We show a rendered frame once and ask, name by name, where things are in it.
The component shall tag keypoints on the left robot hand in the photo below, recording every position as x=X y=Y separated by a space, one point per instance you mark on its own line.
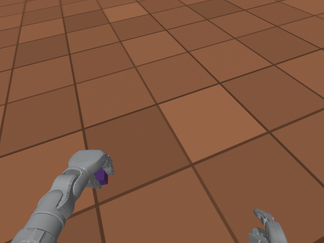
x=91 y=161

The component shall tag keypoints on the right robot hand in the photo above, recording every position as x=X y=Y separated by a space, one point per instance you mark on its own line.
x=273 y=232

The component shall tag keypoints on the small box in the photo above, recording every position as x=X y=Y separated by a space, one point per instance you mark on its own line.
x=101 y=176

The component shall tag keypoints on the left robot arm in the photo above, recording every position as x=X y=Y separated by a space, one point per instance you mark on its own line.
x=48 y=219

